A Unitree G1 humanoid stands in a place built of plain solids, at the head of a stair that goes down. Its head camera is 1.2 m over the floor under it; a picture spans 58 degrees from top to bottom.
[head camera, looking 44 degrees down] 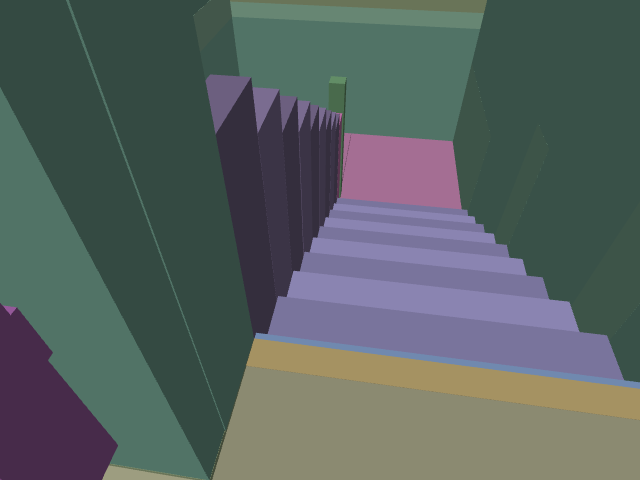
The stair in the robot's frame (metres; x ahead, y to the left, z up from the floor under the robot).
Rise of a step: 0.16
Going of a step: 0.28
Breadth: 1.24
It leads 9 degrees to the right of straight ahead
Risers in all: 10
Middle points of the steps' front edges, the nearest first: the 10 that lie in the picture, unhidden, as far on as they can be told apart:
0.72 -0.40 0.00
1.00 -0.45 -0.16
1.28 -0.49 -0.32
1.56 -0.53 -0.48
1.84 -0.57 -0.64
2.12 -0.61 -0.80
2.39 -0.65 -0.96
2.67 -0.70 -1.12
2.95 -0.74 -1.27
3.23 -0.78 -1.43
